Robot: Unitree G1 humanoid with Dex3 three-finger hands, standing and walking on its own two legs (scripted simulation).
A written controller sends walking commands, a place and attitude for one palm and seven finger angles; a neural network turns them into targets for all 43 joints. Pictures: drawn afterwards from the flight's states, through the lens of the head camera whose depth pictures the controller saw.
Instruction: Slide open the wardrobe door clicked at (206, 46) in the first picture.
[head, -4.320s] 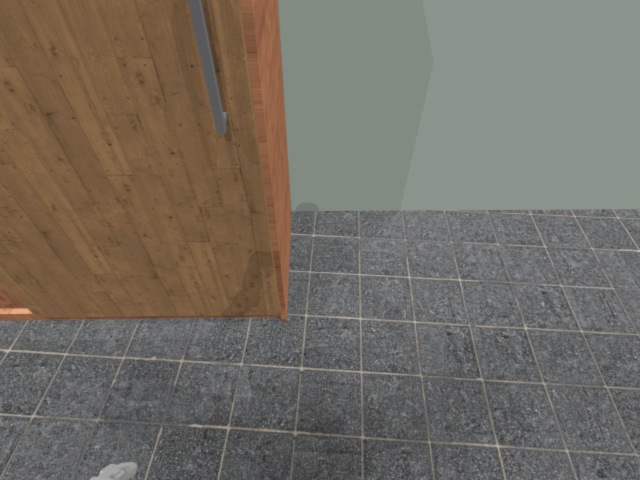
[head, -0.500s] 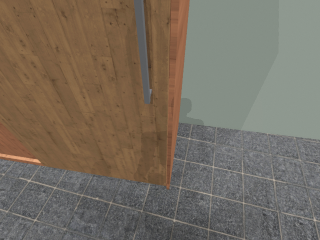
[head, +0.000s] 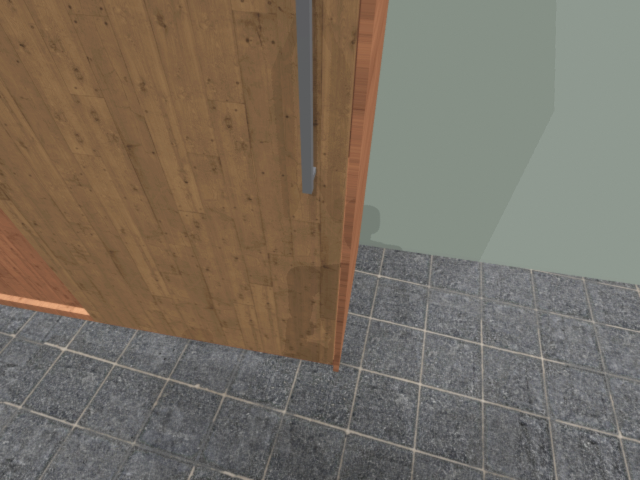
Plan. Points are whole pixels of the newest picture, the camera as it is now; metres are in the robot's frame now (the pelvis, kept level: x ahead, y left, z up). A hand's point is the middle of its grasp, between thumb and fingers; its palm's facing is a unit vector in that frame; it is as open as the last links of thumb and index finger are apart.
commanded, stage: come to a stop and stand still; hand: right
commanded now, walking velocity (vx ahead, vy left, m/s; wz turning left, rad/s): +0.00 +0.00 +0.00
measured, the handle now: (308, 103) +0.57 +0.06 +0.19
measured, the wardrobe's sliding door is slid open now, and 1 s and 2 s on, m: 0.00 0.00 0.00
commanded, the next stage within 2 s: look again from close up in 0.14 s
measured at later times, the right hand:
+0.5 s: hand out of the picture +0.06 -0.20 -0.18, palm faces +0.06 +0.97 -0.24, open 7.4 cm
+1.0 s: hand out of the picture -0.01 -0.22 -0.18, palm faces +0.03 +0.97 -0.22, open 7.4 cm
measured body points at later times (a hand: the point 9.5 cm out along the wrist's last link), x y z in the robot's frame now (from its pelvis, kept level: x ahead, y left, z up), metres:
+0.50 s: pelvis +0.02 +0.00 -0.01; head +0.00 -0.01 +0.44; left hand +0.10 +0.26 -0.14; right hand +0.06 -0.25 -0.16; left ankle +0.00 +0.12 -0.74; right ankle +0.05 -0.09 -0.74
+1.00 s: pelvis -0.01 -0.02 +0.00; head -0.02 -0.04 +0.45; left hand +0.02 +0.22 -0.15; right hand -0.01 -0.27 -0.16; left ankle +0.00 +0.12 -0.74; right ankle +0.05 -0.09 -0.74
